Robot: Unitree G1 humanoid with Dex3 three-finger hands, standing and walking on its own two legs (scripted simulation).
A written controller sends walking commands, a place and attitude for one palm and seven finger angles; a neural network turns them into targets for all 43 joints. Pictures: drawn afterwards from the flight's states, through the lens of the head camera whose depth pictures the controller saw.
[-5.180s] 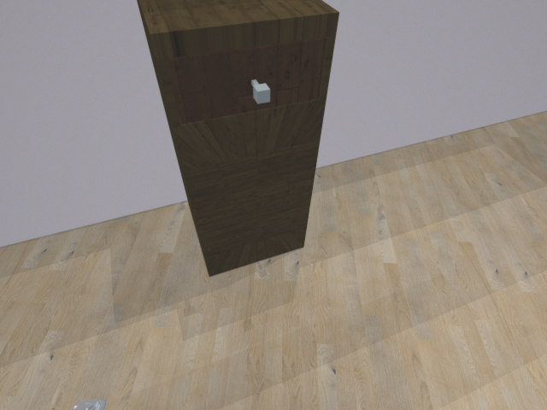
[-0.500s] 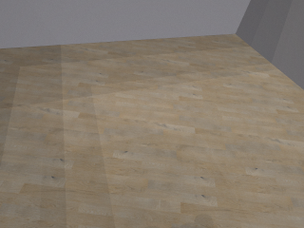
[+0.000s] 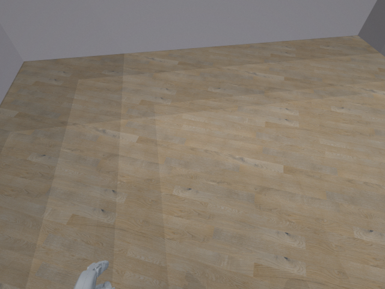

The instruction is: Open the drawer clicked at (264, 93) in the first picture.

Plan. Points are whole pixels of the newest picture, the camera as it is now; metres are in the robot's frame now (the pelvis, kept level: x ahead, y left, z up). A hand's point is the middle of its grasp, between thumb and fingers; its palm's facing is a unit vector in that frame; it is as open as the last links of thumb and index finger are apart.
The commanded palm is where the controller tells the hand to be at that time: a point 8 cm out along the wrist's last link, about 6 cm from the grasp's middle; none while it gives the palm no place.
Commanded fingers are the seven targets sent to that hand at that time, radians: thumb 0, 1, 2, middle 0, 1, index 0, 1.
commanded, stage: turn to face it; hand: left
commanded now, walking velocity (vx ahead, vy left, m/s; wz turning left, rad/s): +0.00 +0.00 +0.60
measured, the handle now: out of the picture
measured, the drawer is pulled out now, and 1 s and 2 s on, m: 0.00 0.00 0.00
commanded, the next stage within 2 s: none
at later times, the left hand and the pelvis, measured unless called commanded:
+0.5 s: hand out of the picture -0.08 +0.19 -0.17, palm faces +0.38 -0.88 -0.27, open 7.4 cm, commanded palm none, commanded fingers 0.00 0.90 0.90 -0.20 -0.30 -0.20 -0.30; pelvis -0.01 -0.01 -0.01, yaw +21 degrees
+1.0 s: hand out of the picture +0.02 +0.23 -0.14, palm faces +0.58 -0.76 -0.30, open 7.4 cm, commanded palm none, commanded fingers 0.00 0.90 0.90 -0.20 -0.30 -0.20 -0.30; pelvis +0.03 -0.02 -0.01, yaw +38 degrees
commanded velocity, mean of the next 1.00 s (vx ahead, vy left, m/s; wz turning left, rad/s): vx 0.00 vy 0.00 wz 0.60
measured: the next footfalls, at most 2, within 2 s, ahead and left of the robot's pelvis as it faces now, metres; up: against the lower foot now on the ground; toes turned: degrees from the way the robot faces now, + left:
right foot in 0.06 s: +0.02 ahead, -0.13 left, +0.00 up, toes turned +4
left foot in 0.52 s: -0.03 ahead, +0.12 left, +0.00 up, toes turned +28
